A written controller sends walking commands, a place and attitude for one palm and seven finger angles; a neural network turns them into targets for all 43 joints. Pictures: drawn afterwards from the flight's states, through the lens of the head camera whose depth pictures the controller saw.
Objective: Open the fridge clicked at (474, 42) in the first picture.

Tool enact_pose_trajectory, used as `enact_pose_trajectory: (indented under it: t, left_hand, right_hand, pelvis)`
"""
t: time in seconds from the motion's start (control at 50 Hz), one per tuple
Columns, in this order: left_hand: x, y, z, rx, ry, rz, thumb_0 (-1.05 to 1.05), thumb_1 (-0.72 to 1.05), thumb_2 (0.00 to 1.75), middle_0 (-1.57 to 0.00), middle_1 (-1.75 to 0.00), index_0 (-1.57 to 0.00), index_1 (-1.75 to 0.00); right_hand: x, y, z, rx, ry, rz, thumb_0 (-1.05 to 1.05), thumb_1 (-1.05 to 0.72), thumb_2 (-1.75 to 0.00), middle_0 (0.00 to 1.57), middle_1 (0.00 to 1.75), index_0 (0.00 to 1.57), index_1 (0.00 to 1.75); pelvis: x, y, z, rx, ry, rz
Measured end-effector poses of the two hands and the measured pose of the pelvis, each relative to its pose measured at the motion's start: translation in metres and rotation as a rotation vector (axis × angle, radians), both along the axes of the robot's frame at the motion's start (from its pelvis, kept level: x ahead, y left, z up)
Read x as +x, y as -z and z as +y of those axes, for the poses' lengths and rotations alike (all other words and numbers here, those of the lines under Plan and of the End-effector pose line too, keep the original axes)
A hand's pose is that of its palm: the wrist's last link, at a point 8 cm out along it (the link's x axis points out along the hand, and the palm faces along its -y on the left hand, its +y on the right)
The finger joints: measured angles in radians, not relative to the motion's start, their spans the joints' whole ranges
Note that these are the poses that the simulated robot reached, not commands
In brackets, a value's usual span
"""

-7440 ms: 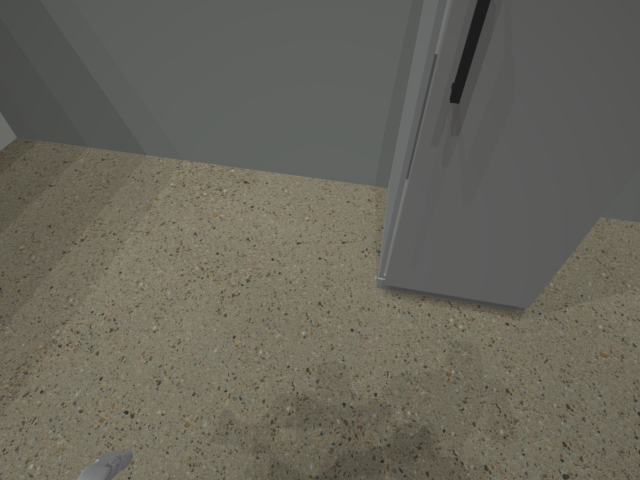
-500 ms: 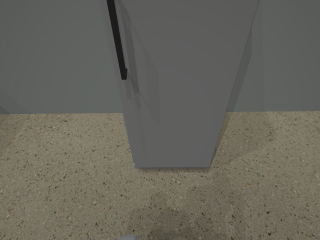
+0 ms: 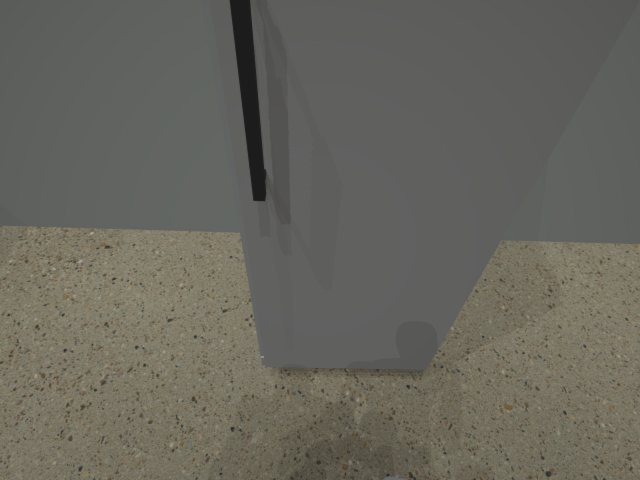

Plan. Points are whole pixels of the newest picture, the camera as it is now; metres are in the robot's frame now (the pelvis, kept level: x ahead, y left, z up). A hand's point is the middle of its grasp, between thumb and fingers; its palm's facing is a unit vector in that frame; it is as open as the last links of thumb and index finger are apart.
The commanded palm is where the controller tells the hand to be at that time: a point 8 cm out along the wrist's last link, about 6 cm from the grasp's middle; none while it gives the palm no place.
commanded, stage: come to a stop and stand still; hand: left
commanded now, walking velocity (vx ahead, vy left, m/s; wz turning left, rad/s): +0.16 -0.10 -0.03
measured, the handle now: (252, 95) +0.52 +0.14 +0.23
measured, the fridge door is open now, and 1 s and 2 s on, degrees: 0 0 0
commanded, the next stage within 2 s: look again from close up in 1.58 s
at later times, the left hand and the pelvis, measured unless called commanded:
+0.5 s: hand out of the picture +0.12 +0.18 -0.17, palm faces +0.06 -0.97 -0.25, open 7.3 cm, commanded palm none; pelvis +0.03 -0.01 -0.01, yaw +2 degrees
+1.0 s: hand out of the picture -0.03 +0.19 -0.16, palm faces +0.06 -0.97 -0.24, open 7.4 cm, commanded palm none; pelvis -0.01 +0.01 +0.00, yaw -1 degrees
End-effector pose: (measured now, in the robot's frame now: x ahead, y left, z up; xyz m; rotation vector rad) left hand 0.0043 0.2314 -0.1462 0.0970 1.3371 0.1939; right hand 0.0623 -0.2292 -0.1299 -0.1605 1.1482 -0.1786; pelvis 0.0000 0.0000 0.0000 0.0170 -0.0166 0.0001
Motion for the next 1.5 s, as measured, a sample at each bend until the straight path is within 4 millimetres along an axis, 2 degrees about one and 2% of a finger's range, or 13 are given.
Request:
enact_pose_trajectory:
  t: [0.08,0.14,0.2,0.26,0.38,0.58,0.72,0.86,0.98,1.08,1.24,1.36,1.5]
  left_hand:
    - [0.076,-0.012,-0.002,0.033,0.044,-0.131,0.01,0.92,0.89,-0.19,-0.3,-0.19,-0.3]
    - [0.119,-0.016,-0.013,0.058,0.08,-0.184,0.0,0.92,0.9,-0.19,-0.3,-0.19,-0.3]
    - [0.144,-0.014,-0.028,0.076,0.108,-0.199,0.0,0.92,0.89,-0.19,-0.3,-0.2,-0.3]
    - [0.151,-0.016,-0.041,0.066,0.118,-0.184,0.0,0.91,0.89,-0.19,-0.3,-0.2,-0.3]
    - [0.137,-0.016,-0.04,0.065,0.067,-0.157,-0.01,0.92,0.89,-0.2,-0.3,-0.2,-0.3]
    - [0.081,0.003,0.02,0.092,0.039,-0.131,0.0,0.91,0.89,-0.2,-0.3,-0.2,-0.3]
    - [0.034,-0.012,0.043,0.105,0.055,-0.086,0.01,0.91,0.89,-0.2,-0.3,-0.2,-0.3]
    - [-0.01,-0.017,0.035,0.11,0.047,-0.014,0.01,0.91,0.89,-0.2,-0.3,-0.2,-0.3]
    - [-0.039,-0.019,0.012,0.063,0.016,0.041,0.01,0.91,0.89,-0.2,-0.3,-0.2,-0.3]
    - [-0.036,-0.016,0.002,0.019,0.025,0.047,0.01,0.91,0.89,-0.2,-0.3,-0.2,-0.3]
    - [-0.004,-0.002,0.012,0.002,0.04,0.004,0.01,0.92,0.89,-0.2,-0.3,-0.2,-0.3]
    - [0.019,-0.009,0.02,0.028,0.054,-0.035,0.02,0.93,0.89,-0.2,-0.3,-0.2,-0.3]
    - [0.03,-0.011,0.023,0.039,0.063,-0.023,0.01,0.93,0.89,-0.2,-0.3,-0.2,-0.3]
  right_hand:
    - [-0.006,0.01,-0.009,0.025,0.018,0.091,-0.02,-0.94,-0.9,0.2,0.3,0.2,0.3]
    - [-0.011,0.025,-0.015,0.054,0.038,0.164,-0.01,-0.92,-0.9,0.2,0.3,0.2,0.3]
    - [-0.012,0.04,-0.022,0.084,0.064,0.228,-0.01,-0.92,-0.9,0.2,0.3,0.2,0.3]
    - [-0.01,0.041,-0.025,0.091,0.077,0.269,0.0,-0.91,-0.9,0.2,0.3,0.2,0.3]
    - [0.005,0.033,-0.029,0.068,0.039,0.268,0.0,-0.91,-0.9,0.19,0.3,0.2,0.3]
    - [0.018,0.02,-0.01,-0.011,0.001,0.036,0.0,-0.91,-0.9,0.19,0.3,0.2,0.3]
    - [0.01,0.019,0.015,0.03,-0.019,-0.051,0.0,-0.91,-0.9,0.2,0.3,0.2,0.3]
    - [-0.017,0.033,0.015,0.057,-0.028,0.024,0.0,-0.9,-0.9,0.2,0.3,0.2,0.3]
    - [-0.045,0.024,0.008,0.055,-0.014,0.121,0.0,-0.9,-0.9,0.2,0.3,0.2,0.3]
    - [-0.06,0.014,0.01,0.05,0.008,0.16,0.0,-0.91,-0.9,0.2,0.3,0.2,0.3]
    - [-0.076,0.018,0.032,0.049,0.024,0.2,0.0,-0.91,-0.9,0.19,0.3,0.2,0.3]
    - [-0.07,0.023,0.049,0.089,0.016,0.218,0.0,-0.91,-0.9,0.2,0.3,0.2,0.3]
    - [-0.062,0.024,0.055,0.098,0.016,0.229,0.01,-0.92,-0.9,0.2,0.3,0.2,0.3]
  pelvis:
    - [0.025,0.001,-0.009,0.009,-0.003,-0.002]
    - [0.044,0.006,-0.021,0.018,-0.005,-0.009]
    - [0.06,0.014,-0.031,0.011,-0.004,-0.01]
    - [0.063,0.011,-0.035,0.005,-0.019,-0.008]
    - [0.051,0.006,-0.032,0.016,-0.029,-0.007]
    - [0.022,0.02,0.006,-0.002,-0.031,-0.036]
    - [0.012,0.013,0.023,0.004,0.015,-0.052]
    - [-0.004,0.014,0.019,0.008,0.025,-0.021]
    - [-0.009,0.003,0.015,-0.004,0.012,0.001]
    - [-0.008,-0.002,0.015,0.001,0.012,0.015]
    - [0.001,0.003,0.023,0.003,0.016,-0.001]
    - [0.011,0.001,0.025,-0.004,0.014,-0.002]
    - [0.019,0.0,0.028,-0.005,0.013,-0.001]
